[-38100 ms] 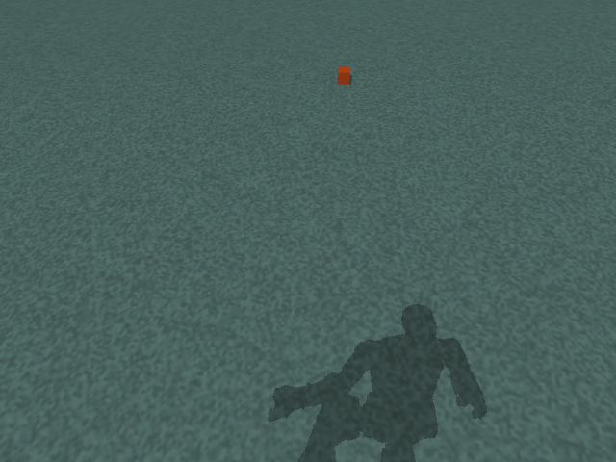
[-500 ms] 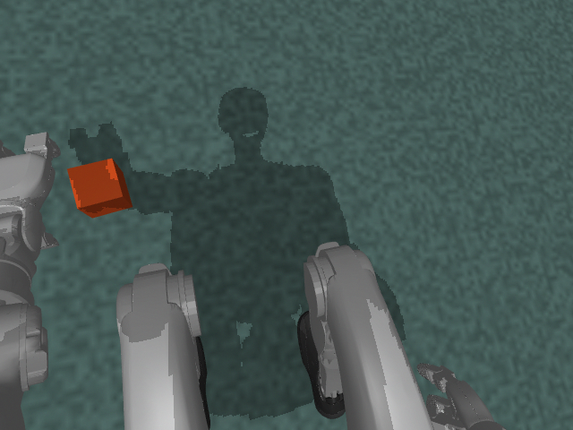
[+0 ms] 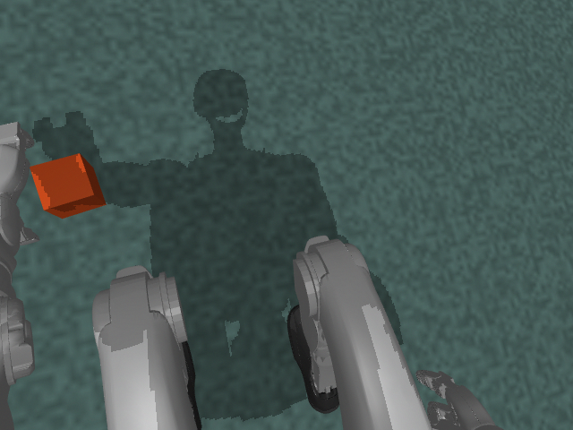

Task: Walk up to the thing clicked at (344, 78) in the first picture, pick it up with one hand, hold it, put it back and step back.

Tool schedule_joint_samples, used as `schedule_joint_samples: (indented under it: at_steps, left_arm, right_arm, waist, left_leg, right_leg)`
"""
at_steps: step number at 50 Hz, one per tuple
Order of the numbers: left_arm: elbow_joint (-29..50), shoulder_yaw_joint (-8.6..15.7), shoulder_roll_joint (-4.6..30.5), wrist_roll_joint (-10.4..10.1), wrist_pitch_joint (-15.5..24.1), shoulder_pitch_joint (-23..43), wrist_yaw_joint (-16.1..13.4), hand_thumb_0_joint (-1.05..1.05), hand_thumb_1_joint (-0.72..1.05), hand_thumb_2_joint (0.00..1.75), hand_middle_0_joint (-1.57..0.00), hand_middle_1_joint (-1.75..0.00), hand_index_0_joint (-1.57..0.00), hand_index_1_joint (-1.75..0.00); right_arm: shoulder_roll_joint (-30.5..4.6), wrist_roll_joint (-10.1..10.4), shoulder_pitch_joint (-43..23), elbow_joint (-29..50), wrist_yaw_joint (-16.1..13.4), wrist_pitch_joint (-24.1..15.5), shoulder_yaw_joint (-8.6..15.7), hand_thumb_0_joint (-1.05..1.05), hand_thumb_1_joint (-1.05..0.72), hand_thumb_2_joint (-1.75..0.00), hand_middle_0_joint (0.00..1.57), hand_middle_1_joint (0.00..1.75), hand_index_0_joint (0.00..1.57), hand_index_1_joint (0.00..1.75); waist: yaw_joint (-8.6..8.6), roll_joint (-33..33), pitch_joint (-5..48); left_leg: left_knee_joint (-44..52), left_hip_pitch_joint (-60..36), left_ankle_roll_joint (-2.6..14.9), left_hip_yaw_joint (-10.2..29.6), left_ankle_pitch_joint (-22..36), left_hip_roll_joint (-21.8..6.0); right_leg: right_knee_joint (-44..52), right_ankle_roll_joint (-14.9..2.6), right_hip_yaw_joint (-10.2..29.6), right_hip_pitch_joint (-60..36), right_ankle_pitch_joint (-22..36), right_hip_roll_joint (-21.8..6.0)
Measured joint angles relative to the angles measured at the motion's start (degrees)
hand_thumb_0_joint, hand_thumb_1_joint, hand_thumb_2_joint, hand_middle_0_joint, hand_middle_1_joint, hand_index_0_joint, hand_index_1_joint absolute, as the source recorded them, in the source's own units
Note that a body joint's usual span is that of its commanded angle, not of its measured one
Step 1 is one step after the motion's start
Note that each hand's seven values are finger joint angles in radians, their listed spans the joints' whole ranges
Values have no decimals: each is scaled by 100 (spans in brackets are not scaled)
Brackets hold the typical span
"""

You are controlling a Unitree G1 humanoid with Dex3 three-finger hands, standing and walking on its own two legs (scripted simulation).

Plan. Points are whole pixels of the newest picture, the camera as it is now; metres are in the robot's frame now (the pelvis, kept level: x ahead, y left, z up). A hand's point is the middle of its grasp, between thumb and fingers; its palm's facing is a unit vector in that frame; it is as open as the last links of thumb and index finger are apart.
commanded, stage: rise first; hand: left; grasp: from above
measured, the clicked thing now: (70, 187) +0.49 +0.30 -0.30
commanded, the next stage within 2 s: approach in 1.46 s
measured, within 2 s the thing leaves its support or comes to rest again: neither
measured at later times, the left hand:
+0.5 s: hand (15, 199) +0.44 +0.33 -0.18, palm faces -0.42 -0.11 -0.90, open 14.4 cm
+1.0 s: hand (11, 193) +0.45 +0.34 -0.19, palm faces -0.42 -0.11 -0.90, open 14.4 cm
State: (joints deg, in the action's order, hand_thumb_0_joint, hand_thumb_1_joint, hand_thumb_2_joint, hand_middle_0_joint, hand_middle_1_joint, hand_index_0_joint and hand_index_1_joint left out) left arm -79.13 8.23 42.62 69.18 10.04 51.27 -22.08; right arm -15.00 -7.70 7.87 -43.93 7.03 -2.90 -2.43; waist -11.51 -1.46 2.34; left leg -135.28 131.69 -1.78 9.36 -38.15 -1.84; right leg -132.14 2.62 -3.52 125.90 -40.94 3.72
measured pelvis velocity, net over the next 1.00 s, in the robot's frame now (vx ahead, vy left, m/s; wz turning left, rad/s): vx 0.00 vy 0.00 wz -0.03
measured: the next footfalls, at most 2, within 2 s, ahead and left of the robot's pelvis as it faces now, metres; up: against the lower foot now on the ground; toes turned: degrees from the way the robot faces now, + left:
none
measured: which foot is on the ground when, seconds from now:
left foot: down 0.00-1.00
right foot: down 0.00-1.00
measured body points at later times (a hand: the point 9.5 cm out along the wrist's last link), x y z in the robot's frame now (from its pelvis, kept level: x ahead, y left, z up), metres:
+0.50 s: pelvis +0.00 +0.00 -0.01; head +0.24 +0.08 +0.36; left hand +0.46 +0.34 -0.13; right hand +0.07 -0.27 -0.12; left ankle +0.08 +0.14 -0.31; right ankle +0.09 -0.12 -0.31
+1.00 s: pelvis +0.00 +0.00 -0.02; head +0.25 +0.08 +0.35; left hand +0.47 +0.34 -0.14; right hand +0.06 -0.27 -0.12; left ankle +0.08 +0.14 -0.31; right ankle +0.09 -0.12 -0.31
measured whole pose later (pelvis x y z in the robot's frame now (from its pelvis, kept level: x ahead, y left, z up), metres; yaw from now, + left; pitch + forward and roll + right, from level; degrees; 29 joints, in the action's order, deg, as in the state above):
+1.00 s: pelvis +0.00 +0.00 -0.02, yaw -1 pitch +33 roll -9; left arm -81.6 9.1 47.6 70.0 11.3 53.3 -22.0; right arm -15.7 -9.0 7.3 -42.6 8.2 -3.0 -5.8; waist -13.3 -2.2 0.0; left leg -138.9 134.1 -1.6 11.0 -38.2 -1.3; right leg -134.6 3.3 -4.7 127.3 -40.9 3.9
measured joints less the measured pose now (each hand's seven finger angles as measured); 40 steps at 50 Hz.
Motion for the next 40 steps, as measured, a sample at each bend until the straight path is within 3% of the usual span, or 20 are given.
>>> schedule_joint_samples:
  at_steps: [40]
  left_arm:
    - [-295, 96, 443, 96, 83, 207, -85, 0, -59, 108, -8, -94, -6, -97]
  right_arm:
    - [-60, -135, -60, 115, 96, -31, -306, 0, -91, -90, 20, 30, 20, 30]
  waist:
    - [-181, -91, -239]
  left_leg:
    - [-360, 225, 19, 144, -3, 52]
  right_leg:
    - [-253, 61, -103, 128, -3, 18]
